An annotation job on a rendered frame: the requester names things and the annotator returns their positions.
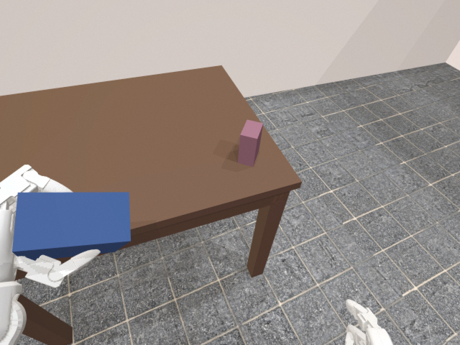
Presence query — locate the robot right hand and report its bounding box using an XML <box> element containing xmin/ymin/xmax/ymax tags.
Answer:
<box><xmin>345</xmin><ymin>299</ymin><xmax>393</xmax><ymax>345</ymax></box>

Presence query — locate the table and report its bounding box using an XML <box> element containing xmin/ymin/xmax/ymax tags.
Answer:
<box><xmin>0</xmin><ymin>65</ymin><xmax>302</xmax><ymax>345</ymax></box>

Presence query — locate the robot left hand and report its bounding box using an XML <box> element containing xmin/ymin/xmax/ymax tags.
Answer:
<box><xmin>0</xmin><ymin>165</ymin><xmax>100</xmax><ymax>288</ymax></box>

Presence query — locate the sponge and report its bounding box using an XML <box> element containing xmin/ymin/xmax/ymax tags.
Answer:
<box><xmin>12</xmin><ymin>192</ymin><xmax>131</xmax><ymax>261</ymax></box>

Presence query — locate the robot left forearm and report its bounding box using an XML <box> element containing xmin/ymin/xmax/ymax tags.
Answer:
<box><xmin>0</xmin><ymin>281</ymin><xmax>27</xmax><ymax>345</ymax></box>

